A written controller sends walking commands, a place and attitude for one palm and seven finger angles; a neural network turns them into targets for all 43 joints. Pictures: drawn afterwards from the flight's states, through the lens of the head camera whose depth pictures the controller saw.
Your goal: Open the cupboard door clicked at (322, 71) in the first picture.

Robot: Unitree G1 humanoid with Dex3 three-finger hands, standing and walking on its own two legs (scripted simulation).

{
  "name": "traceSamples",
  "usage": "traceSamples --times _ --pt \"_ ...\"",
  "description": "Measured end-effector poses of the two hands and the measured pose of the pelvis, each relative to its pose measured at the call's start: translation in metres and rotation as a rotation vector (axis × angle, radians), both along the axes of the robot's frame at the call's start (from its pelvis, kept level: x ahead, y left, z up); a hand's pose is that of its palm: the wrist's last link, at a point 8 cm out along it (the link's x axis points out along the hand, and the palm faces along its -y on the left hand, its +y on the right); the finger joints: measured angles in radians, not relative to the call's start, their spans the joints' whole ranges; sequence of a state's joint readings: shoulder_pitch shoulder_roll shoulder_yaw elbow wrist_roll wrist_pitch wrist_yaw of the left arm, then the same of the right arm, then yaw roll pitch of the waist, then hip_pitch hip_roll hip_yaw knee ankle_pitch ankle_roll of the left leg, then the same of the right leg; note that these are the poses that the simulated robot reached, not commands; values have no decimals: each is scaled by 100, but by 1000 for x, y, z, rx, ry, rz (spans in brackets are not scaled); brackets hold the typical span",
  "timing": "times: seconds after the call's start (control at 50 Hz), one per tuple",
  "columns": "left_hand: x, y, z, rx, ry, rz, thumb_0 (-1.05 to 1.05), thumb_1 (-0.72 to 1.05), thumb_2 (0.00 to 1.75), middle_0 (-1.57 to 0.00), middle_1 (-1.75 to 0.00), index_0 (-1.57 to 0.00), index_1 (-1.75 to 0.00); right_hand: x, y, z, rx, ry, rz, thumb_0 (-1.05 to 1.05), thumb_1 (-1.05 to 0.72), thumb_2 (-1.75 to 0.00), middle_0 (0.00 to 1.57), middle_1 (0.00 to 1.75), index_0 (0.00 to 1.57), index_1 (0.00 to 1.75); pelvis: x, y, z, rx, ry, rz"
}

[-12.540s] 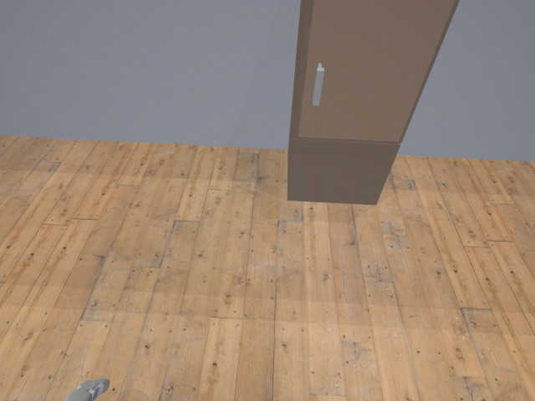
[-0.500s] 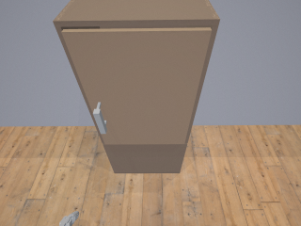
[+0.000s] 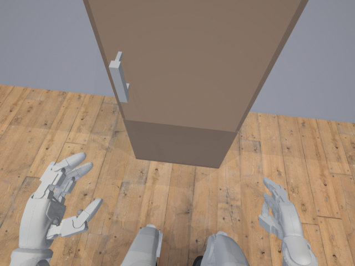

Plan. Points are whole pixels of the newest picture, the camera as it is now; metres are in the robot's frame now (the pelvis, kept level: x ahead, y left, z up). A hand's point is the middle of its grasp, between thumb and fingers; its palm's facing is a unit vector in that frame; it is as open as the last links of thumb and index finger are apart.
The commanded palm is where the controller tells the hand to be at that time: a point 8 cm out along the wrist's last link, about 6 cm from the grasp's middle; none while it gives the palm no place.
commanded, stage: raise the hand with hooked fingers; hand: left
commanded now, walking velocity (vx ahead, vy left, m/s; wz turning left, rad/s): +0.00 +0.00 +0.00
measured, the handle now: (122, 77) +0.55 +0.24 +0.03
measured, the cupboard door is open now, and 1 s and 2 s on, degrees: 0 0 0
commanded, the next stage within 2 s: move the hooked fingers beside the handle in 1.50 s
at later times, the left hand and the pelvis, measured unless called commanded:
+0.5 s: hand (69, 192) +0.23 +0.25 +0.03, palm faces -0.03 -1.00 -0.07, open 12.6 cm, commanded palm +0.21 +0.31 +0.05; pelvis -0.02 +0.03 +0.01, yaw -1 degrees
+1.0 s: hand (49, 159) +0.29 +0.31 +0.05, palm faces +0.02 -1.00 -0.09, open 13.9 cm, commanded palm +0.26 +0.35 +0.05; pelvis +0.00 +0.04 +0.01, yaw -2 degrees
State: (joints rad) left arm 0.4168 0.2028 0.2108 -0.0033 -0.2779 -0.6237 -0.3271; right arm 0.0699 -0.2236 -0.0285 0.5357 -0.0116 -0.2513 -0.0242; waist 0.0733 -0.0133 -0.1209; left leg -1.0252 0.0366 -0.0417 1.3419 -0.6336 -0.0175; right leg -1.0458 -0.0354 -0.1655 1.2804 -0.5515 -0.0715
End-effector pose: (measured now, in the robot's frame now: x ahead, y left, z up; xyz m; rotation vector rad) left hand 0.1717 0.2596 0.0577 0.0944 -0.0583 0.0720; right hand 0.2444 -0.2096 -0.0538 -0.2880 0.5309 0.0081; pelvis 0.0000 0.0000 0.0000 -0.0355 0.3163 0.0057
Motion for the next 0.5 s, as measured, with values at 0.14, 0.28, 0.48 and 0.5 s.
traceSamples --times 0.14,0.28,0.48,0.5 --pt "39 0 -8 -53 174 -142 1 24 62 -25 -73 -25 -73 -66 21 -31 121 189 -123 1 -90 -90 20 30 21 30 -7 10 7 3 14 -16" --pt "22 30 -3 -33 178 28 0 8 55 -26 -83 -26 -83 -111 -2 -21 40 247 -209 1 -90 -90 20 31 21 30 -10 20 16 7 9 -27" --pt "37 43 -18 -22 112 -87 0 -16 45 -27 -98 -28 -98 -107 -23 -9 -87 182 -195 1 -90 -90 20 30 20 30 -20 30 5 -10 14 -15" --pt "40 44 -18 -28 121 -96 0 -18 44 -28 -100 -28 -100 -104 -22 -6 -86 171 -197 1 -91 -90 20 30 20 30 -20 31 6 -11 12 -17"
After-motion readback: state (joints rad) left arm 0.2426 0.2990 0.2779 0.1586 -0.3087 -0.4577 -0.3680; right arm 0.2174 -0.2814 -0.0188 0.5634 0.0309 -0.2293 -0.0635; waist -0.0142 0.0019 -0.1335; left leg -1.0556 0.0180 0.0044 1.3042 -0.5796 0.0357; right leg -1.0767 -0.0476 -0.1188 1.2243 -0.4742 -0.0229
